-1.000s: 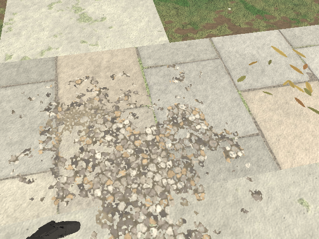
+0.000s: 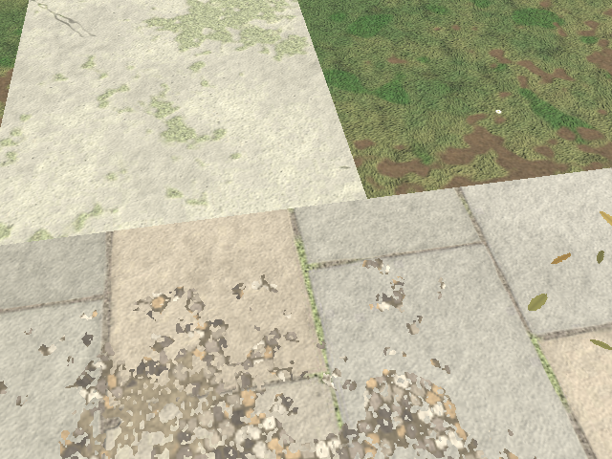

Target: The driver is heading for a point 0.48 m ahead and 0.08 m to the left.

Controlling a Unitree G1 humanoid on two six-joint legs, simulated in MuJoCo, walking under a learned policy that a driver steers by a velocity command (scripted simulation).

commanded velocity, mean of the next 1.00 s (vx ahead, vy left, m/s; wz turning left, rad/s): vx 0.36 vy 0.00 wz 0.26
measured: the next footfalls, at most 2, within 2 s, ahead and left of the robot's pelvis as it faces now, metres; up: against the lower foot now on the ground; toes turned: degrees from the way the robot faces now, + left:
right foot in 0.14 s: +0.25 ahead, -0.15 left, +0.00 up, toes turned -1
left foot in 0.66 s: +0.49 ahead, +0.14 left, +0.00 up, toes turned +18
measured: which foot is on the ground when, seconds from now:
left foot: down 0.00-0.14, up 0.16-0.64, down 0.66-1.00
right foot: up 0.00-0.12, down 0.14-0.68, up 0.70-1.00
